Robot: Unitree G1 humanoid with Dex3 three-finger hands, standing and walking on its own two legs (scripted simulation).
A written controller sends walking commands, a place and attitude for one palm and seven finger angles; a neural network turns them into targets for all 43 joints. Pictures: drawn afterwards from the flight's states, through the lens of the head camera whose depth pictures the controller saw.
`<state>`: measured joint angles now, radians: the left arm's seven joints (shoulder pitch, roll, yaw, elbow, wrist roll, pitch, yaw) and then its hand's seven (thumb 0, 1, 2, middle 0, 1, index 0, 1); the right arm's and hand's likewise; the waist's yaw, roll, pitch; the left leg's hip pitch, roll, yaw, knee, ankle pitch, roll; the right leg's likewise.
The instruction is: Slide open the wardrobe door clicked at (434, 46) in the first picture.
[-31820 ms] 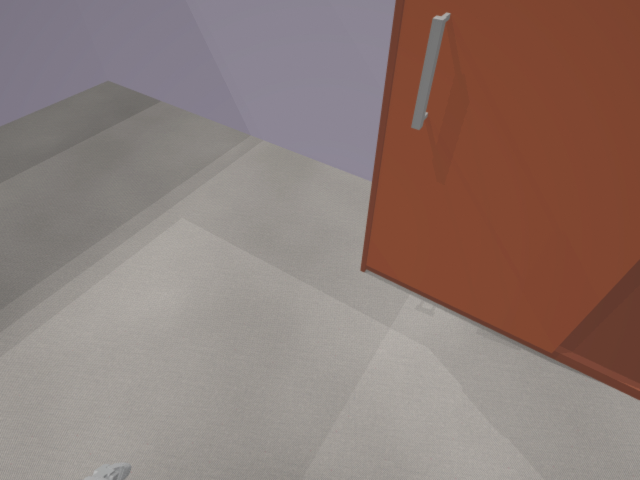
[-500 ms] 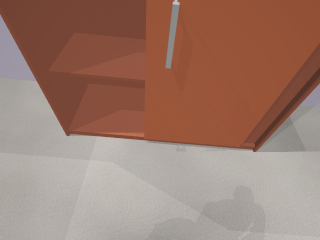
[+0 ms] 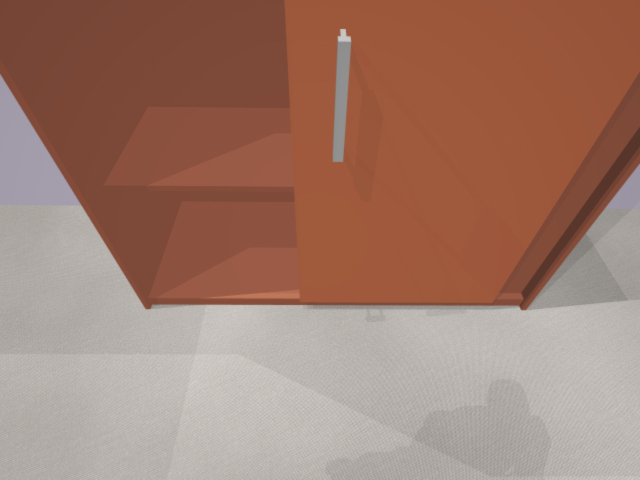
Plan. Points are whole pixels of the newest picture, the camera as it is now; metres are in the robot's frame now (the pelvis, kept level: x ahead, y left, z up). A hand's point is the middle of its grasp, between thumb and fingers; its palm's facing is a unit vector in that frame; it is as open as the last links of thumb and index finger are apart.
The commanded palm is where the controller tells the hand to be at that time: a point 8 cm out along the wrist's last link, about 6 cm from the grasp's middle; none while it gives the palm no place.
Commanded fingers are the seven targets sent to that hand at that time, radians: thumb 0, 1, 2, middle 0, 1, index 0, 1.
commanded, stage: let the arm hang, fingers relaxed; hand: left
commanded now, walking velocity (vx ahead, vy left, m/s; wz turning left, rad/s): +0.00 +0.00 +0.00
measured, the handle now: (340, 100) +0.78 +0.00 +0.08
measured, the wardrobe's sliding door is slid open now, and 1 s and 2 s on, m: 0.55 0.55 0.55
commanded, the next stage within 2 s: look to check the result in 0.18 s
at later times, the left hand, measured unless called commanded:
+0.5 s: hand out of the picture +0.02 +0.18 -0.18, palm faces +0.00 -0.98 -0.18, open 7.3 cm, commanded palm none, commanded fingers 0.00 0.90 0.90 -0.20 -0.30 -0.20 -0.30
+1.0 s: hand out of the picture +0.02 +0.18 -0.18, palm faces -0.01 -0.98 -0.18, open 7.3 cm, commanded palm none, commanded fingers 0.00 0.90 0.90 -0.20 -0.30 -0.20 -0.30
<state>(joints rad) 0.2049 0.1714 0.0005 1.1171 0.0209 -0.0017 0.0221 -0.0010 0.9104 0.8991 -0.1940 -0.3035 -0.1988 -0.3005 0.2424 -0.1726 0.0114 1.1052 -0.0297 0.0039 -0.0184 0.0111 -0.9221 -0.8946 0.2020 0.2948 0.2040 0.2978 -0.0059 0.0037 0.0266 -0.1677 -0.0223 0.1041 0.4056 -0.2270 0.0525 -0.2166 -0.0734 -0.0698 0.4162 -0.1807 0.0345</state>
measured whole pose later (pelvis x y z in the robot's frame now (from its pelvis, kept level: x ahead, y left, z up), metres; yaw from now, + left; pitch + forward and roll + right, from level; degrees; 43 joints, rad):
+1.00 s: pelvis +0.01 +0.01 +0.00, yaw -1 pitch -2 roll +0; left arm 0.24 0.16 0.00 1.15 0.02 0.00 0.03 0.00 0.91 0.90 -0.19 -0.30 -0.20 -0.30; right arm 0.26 -0.14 0.01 1.14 -0.02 0.00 -0.03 0.00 -0.91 -0.89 0.20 0.29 0.20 0.30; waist -0.01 -0.01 0.06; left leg -0.13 -0.03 0.12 0.39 -0.25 0.06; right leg -0.18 -0.07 -0.06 0.40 -0.19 0.05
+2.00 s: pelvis +0.01 +0.00 +0.00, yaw -1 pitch -1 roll +0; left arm 0.23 0.16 0.00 1.15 0.02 0.00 0.03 0.00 0.92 0.90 -0.19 -0.30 -0.20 -0.30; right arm 0.24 -0.14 0.01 1.14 -0.02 0.00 -0.03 0.00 -0.91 -0.89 0.20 0.29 0.20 0.30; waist -0.01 -0.02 0.07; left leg -0.14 -0.01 0.11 0.40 -0.24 0.05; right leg -0.19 -0.06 -0.06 0.40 -0.19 0.03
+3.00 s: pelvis +0.02 +0.00 +0.00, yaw +0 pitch -1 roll +0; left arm 0.22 0.17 0.00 1.15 0.02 -0.01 0.03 0.00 0.92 0.90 -0.19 -0.30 -0.20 -0.30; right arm 0.23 -0.15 0.01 1.15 -0.02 0.00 -0.03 0.01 -0.91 -0.89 0.20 0.29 0.20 0.30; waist 0.00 -0.02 0.07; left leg -0.11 -0.01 0.10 0.37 -0.25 0.04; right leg -0.16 -0.06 -0.07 0.38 -0.20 0.03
